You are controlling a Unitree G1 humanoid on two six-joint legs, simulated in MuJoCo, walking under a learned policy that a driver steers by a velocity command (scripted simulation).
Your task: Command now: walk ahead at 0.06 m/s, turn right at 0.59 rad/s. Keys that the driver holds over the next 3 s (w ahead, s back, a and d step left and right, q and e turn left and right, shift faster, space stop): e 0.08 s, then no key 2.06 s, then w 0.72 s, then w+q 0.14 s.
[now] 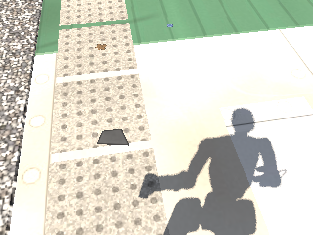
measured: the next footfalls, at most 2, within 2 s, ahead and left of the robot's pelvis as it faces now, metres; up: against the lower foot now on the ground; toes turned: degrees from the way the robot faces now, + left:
right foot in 0.36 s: +0.03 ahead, -0.13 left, +0.00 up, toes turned -6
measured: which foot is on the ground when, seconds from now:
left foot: down 0.00-1.00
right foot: down 0.00-0.00, up 0.02-0.34, down 0.36-1.00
